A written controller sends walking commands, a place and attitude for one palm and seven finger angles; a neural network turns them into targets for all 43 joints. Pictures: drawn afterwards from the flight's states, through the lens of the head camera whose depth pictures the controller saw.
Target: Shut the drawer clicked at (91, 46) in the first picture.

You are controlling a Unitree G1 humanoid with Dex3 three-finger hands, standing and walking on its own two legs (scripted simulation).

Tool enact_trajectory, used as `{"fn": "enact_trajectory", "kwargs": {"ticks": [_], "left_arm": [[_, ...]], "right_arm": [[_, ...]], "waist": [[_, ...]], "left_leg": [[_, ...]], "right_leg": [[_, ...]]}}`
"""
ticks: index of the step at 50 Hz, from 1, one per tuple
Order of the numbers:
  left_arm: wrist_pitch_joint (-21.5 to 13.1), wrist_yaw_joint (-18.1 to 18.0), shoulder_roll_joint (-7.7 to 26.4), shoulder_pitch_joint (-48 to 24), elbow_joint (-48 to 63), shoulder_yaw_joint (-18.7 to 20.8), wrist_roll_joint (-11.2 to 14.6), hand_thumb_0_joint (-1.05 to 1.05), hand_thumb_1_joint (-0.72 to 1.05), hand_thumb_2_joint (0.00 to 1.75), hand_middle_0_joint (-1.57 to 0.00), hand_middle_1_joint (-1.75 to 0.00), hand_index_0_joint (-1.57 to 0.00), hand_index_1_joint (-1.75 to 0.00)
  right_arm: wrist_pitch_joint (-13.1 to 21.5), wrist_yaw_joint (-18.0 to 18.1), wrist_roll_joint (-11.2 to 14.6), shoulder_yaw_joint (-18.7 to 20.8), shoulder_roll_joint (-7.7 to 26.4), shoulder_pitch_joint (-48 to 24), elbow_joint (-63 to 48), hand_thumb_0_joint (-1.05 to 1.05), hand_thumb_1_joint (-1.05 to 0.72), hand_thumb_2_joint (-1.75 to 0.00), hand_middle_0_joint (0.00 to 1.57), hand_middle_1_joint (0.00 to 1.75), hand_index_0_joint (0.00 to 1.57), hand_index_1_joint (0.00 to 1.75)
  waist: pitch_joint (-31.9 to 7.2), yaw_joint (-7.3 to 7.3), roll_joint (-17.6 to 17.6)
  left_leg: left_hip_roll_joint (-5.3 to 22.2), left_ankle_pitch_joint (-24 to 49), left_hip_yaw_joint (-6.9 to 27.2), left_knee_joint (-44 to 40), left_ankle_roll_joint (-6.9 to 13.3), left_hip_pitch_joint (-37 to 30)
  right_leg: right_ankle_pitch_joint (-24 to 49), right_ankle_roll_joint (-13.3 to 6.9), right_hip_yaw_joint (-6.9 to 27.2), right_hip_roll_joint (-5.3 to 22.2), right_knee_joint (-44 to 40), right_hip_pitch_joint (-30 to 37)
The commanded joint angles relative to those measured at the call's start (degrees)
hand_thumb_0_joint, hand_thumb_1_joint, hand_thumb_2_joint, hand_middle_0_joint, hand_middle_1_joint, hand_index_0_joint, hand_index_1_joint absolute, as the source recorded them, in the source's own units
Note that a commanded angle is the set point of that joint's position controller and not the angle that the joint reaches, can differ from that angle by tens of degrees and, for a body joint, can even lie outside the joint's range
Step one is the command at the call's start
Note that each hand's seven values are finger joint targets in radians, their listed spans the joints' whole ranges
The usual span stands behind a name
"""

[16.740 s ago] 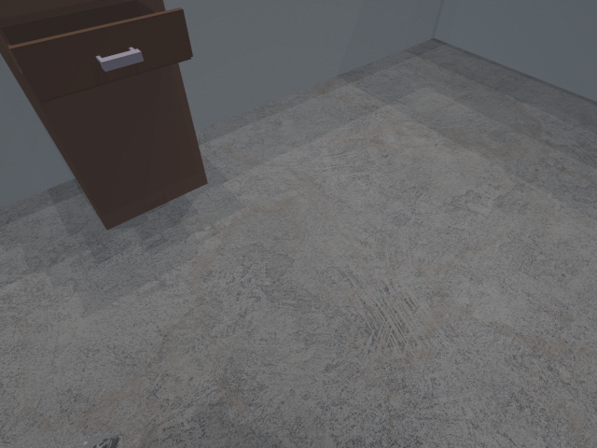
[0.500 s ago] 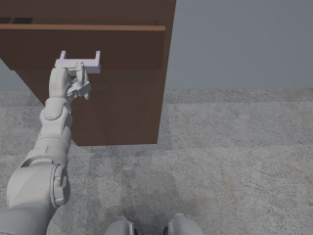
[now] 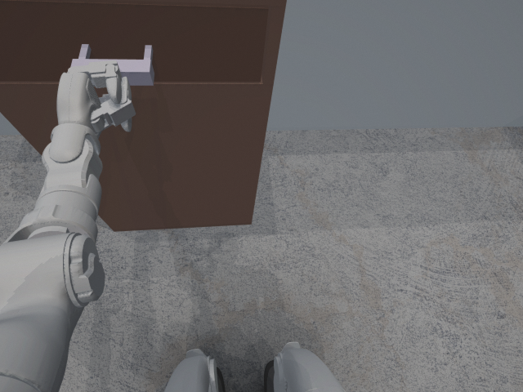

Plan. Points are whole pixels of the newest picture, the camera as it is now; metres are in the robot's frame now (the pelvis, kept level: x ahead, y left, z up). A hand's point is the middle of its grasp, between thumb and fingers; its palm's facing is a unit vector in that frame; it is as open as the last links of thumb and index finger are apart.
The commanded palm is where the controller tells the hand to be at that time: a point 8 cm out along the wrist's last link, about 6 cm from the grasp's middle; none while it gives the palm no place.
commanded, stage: push the drawer shut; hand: left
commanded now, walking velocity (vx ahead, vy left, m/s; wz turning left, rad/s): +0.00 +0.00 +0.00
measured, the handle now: (115, 61) +0.60 +0.17 +0.09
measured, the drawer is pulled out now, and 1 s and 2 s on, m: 0.00 0.00 0.00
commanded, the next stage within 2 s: pull the fist back off the drawer in 0.14 s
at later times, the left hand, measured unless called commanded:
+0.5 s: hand (121, 101) +0.53 +0.16 +0.08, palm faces -0.01 -1.00 -0.03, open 2.9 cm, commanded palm +0.52 +0.18 +0.09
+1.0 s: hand (123, 116) +0.50 +0.15 +0.08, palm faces +0.02 -1.00 -0.01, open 3.2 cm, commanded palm +0.47 +0.20 +0.09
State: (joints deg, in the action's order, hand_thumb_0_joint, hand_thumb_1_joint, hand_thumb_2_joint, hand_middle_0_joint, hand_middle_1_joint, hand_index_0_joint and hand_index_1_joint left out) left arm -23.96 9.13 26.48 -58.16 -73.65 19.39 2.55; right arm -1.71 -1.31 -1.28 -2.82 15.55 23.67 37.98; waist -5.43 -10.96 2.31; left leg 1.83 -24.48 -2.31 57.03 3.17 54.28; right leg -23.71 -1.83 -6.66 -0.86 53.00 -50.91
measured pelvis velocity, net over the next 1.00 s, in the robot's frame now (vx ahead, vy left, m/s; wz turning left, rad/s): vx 0.02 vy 0.01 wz -0.03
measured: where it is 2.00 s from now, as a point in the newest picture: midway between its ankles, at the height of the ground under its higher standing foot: outside the picture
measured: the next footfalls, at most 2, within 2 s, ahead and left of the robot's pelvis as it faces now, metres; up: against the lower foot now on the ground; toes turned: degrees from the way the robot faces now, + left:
none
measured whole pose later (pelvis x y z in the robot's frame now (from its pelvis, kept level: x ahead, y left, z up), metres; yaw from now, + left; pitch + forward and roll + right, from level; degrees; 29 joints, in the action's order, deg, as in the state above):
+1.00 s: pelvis +0.02 +0.01 +0.01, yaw -2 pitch +19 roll -3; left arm -23.7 6.0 19.3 -43.4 -59.6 17.9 5.4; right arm -4.0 -2.7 -0.2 -1.6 14.5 22.5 35.3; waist -6.7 -8.0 2.3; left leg 1.7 -25.3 -4.7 53.1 3.8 46.5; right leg -23.9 -0.9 -3.9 -1.1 49.7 -44.4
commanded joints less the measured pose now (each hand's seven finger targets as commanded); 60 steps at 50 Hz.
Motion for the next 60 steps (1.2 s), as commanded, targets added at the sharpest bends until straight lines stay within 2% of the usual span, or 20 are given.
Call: {"fn": "enact_trajectory", "kwargs": {"ticks": [1, 6, 8, 10, 11, 14, 16, 20, 24, 28, 34, 37, 41, 42, 46, 48, 52, 56, 58, 60], "left_arm": [[-2.94, -2.62, 14.51, -38.86, 14.03, 1.07, 0.28, 0.00, 0.90, 0.90, -1.40, -1.60, -1.40, -1.60], [-2.89, -2.82, 10.92, -42.93, 14.00, -2.39, 0.68, 0.00, 0.90, 0.90, -1.40, -1.60, -1.40, -1.60], [-2.60, -3.31, 12.75, -43.45, 13.28, -1.29, 0.71, 0.00, 0.90, 0.90, -1.40, -1.60, -1.40, -1.60], [-1.98, -3.46, 10.67, -44.06, 12.57, -3.27, 0.70, 0.00, 0.90, 0.90, -1.40, -1.60, -1.40, -1.60], [-1.49, -3.59, 11.84, -43.45, 11.67, -2.47, 0.91, 0.00, 0.90, 0.90, -1.40, -1.60, -1.40, -1.60], [-1.15, -3.56, 14.01, -44.32, 11.97, -1.35, 0.68, 0.00, 0.90, 0.90, -1.40, -1.60, -1.40, -1.60], [-1.24, -3.59, 12.27, -45.06, 12.71, -2.37, 0.55, 0.00, 0.90, 0.90, -1.40, -1.60, -1.40, -1.60], [-1.04, -4.26, 10.73, -44.23, 11.71, -2.61, 0.19, 0.00, 0.90, 0.90, -1.40, -1.60, -1.40, -1.60], [-1.67, -4.35, 11.55, -42.37, 13.24, -1.23, -0.24, 0.00, 0.90, 0.90, -1.40, -1.60, -1.40, -1.60], [-1.71, -4.10, 10.07, -36.31, 12.21, -0.82, 0.34, 0.00, 0.90, 0.90, -1.40, -1.60, -1.40, -1.60], [-3.06, -4.03, 9.43, -27.07, 17.77, 0.45, 1.14, 0.00, 0.90, 0.90, -1.40, -1.60, -1.40, -1.60], [-3.28, -4.23, 8.77, -20.33, 18.78, 1.11, 1.40, 0.00, 0.90, 0.90, -1.40, -1.60, -1.40, -1.60], [-3.82, -3.89, 5.28, -14.10, 24.58, -0.48, 2.29, 0.00, 0.90, 0.90, -1.40, -1.60, -1.40, -1.60], [-3.71, -3.99, 6.04, -11.19, 25.67, 0.85, 2.89, 0.00, 0.90, 0.90, -1.40, -1.60, -1.40, -1.60], [-3.33, -3.40, 4.78, -11.39, 26.25, -0.33, 3.47, 0.00, 0.90, 0.90, -1.40, -1.60, -1.40, -1.60], [-4.04, -3.23, 6.25, -10.65, 29.06, 0.58, 3.72, 0.00, 0.90, 0.90, -1.40, -1.60, -1.40, -1.60], [-4.45, -1.62, 1.93, -8.41, 30.28, -2.62, 4.62, 0.00, 0.90, 0.90, -1.40, -1.60, -1.40, -1.60], [-2.03, 0.37, 2.14, 4.89, 39.24, -1.93, 6.96, 0.00, 0.90, 0.90, -1.40, -1.60, -1.40, -1.60], [0.12, 0.89, 1.38, 10.11, 41.99, -2.70, 8.26, 0.00, 0.90, 0.90, -1.40, -1.60, -1.40, -1.60], [1.57, 1.10, 0.54, 13.72, 48.83, -3.43, 9.13, 0.00, 0.90, 0.90, -1.40, -1.60, -1.40, -1.60]], "right_arm": [[1.55, 1.21, -0.32, 3.69, 11.04, 11.10, -1.25, 0.00, -0.90, -0.90, 0.20, 0.30, 0.20, 0.30], [2.81, 1.21, -0.64, 3.48, 11.35, 11.26, -0.30, 0.00, -0.90, -0.90, 0.20, 0.30, 0.20, 0.30], [3.20, 1.48, -0.63, 3.30, 11.87, 11.61, -0.01, 0.00, -0.90, -0.90, 0.20, 0.30, 0.20, 0.30], [3.76, 1.61, -0.51, 3.15, 11.88, 11.35, 0.12, 0.00, -0.90, -0.90, 0.20, 0.30, 0.20, 0.30], [4.00, 1.80, -0.43, 3.03, 12.21, 11.43, 0.15, 0.00, -0.90, -0.90, 0.20, 0.30, 0.20, 0.30], [4.57, 2.06, -0.50, 2.77, 12.45, 11.92, -0.07, 0.00, -0.90, -0.90, 0.20, 0.30, 0.20, 0.30], [4.73, 1.87, -0.78, 2.93, 12.30, 11.85, -0.23, 0.00, -0.90, -0.90, 0.20, 0.30, 0.20, 0.30], [4.52, 1.23, -1.10, 3.15, 12.47, 11.97, -0.50, 0.00, -0.90, -0.90, 0.20, 0.30, 0.20, 0.30], [4.11, 0.54, -1.43, 3.42, 12.44, 12.13, -1.25, 0.00, -0.90, -0.90, 0.20, 0.30, 0.20, 0.30], [3.21, 0.01, -1.32, 3.68, 12.28, 11.80, -1.80, 0.00, -0.90, -0.90, 0.20, 0.30, 0.20, 0.30], [1.72, -0.62, -0.77, 4.27, 11.61, 10.44, -3.66, 0.00, -0.90, -0.90, 0.20, 0.30, 0.20, 0.30], [0.79, -0.82, -0.40, 4.64, 10.99, 9.63, -4.53, 0.00, -0.90, -0.90, 0.20, 0.30, 0.20, 0.30], [-0.42, -1.11, 0.17, 4.90, 9.76, 8.08, -6.17, 0.00, -0.90, -0.90, 0.20, 0.30, 0.20, 0.30], [-0.60, -1.12, 0.34, 5.14, 9.79, 7.84, -6.39, 0.00, -0.90, -0.90, 0.20, 0.30, 0.20, 0.30], [-1.27, -0.67, 1.01, 5.22, 9.14, 6.93, -5.74, 0.00, -0.90, -0.90, 0.20, 0.30, 0.20, 0.30], [-1.28, -0.29, 1.11, 5.35, 9.24, 6.55, -5.92, 0.00, -0.90, -0.90, 0.20, 0.30, 0.20, 0.30], [-0.99, -0.16, 1.57, 5.47, 8.33, 5.34, -5.28, 0.00, -0.90, -0.90, 0.20, 0.30, 0.20, 0.30], [-0.80, -0.13, 2.66, 5.64, 8.08, 2.94, -8.36, 0.00, -0.90, -0.90, 0.20, 0.30, 0.20, 0.30], [-0.58, 0.19, 3.18, 5.52, 8.05, 1.86, -9.26, 0.00, -0.90, -0.90, 0.20, 0.30, 0.20, 0.30], [-0.14, 0.40, 3.65, 5.44, 7.57, -0.15, -10.55, 0.00, -0.90, -0.90, 0.20, 0.30, 0.20, 0.30]], "waist": [[-26.00, -5.78, 6.60], [-25.72, -7.30, 9.60], [-25.34, -7.66, 8.17], [-25.16, -8.27, 8.40], [-24.22, -8.42, 7.32], [-25.49, -7.99, 8.13], [-26.19, -7.81, 9.78], [-25.20, -7.90, 8.72], [-27.95, -6.26, 10.41], [-26.13, -5.13, 7.20], [-28.43, -1.23, 8.02], [-27.33, 0.29, 4.33], [-28.17, 2.03, 4.90], [-28.27, 2.77, 3.71], [-23.40, 1.84, 0.75], [-25.67, 2.44, 2.45], [-26.31, 2.37, 3.23], [-29.84, 6.17, 3.99], [-27.27, 6.12, 0.30], [-26.35, 7.07, 1.91]], "left_leg": [[-0.19, 13.12, 7.50, -5.28, -0.82, -22.89], [0.28, 10.56, 8.93, -5.52, -1.18, -25.32], [0.30, 8.87, 9.34, -5.83, -0.96, -24.10], [0.36, 6.30, 9.36, -6.20, -0.94, -23.67], [0.47, 5.03, 9.35, -6.38, -0.82, -22.39], [0.40, 4.64, 9.62, -6.58, -0.88, -22.10], [0.38, 4.81, 10.27, -6.68, -1.21, -23.69], [0.60, 3.59, 11.54, -6.94, -1.41, -24.45], [0.42, 6.11, 11.46, -6.71, -1.69, -26.45], [0.56, 7.55, 11.25, -7.39, -1.71, -26.31], [0.62, 13.89, 9.81, -8.19, -2.27, -29.88], [0.35, 16.71, 7.93, -8.34, -1.99, -28.33], [0.12, 23.18, 6.38, -8.61, -2.10, -30.38], [0.05, 24.51, 5.87, -8.66, -2.04, -30.24], [-0.20, 24.45, 4.75, -8.91, -1.59, -27.63], [-0.51, 26.62, 4.17, -8.58, -1.50, -28.91], [-0.23, 30.84, 4.52, -8.35, -1.87, -32.13], [-0.19, 37.23, 4.22, -10.26, -1.96, -36.16], [-0.35, 36.52, 3.65, -11.60, -1.41, -34.95], [-0.41, 37.11, 3.01, -13.04, -1.29, -35.71]], "right_leg": [[8.21, 0.92, 5.22, -1.97, -6.81, 2.38], [5.50, 0.79, 4.45, -1.86, -6.59, -2.33], [4.51, 0.82, 4.41, -1.77, -6.62, -2.38], [3.02, 0.98, 4.36, -1.71, -6.78, -3.36], [2.35, 1.06, 4.47, -1.69, -7.05, -3.24], [1.99, 0.92, 4.30, -1.67, -6.52, -2.78], [2.28, 0.74, 4.02, -1.50, -6.15, -3.79], [2.01, 0.66, 3.56, -1.45, -5.83, -5.82], [3.17, 0.30, 3.44, -1.53, -5.35, -4.73], [4.03, 0.17, 3.11, -1.86, -5.81, -3.03], [7.13, -0.09, 3.03, -2.11, -6.16, 1.24], [9.66, 0.01, 3.22, -2.35, -6.81, 5.42], [15.50, 0.04, 3.46, -2.43, -6.78, 9.28], [17.21, 0.05, 3.61, -2.50, -6.96, 11.13], [20.12, 0.45, 4.16, -2.41, -7.55, 12.92], [22.79, 0.42, 4.90, -2.21, -7.30, 14.91], [24.79, 0.53, 4.75, -2.09, -7.45, 14.86], [29.62, 0.44, 4.74, -1.84, -8.72, 21.55], [31.76, 0.66, 4.73, -1.72, -10.06, 24.77], [33.63, 0.84, 4.91, -1.38, -11.14, 27.25]]}}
